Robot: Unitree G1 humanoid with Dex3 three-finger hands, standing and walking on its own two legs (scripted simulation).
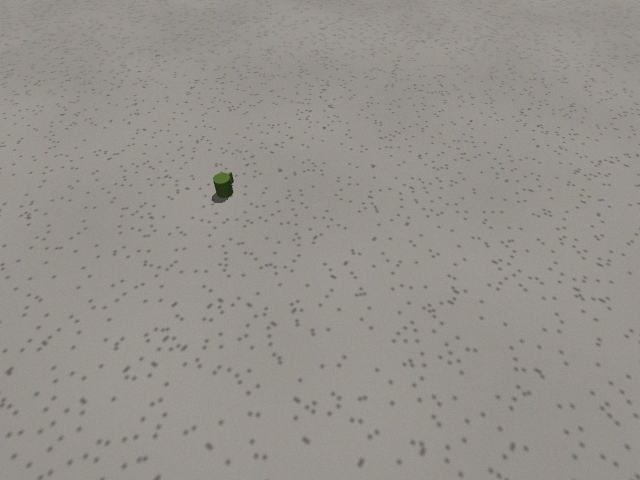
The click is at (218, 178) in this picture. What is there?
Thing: mug
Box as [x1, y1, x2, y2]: [213, 172, 233, 197]
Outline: 231,172 227,174 219,173 213,177 217,195 220,197 227,197 232,193 231,183 233,180
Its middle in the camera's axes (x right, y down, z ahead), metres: -0.45 -0.26 +1.82
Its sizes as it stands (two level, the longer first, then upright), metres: 0.111 0.077 0.089
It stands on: the floor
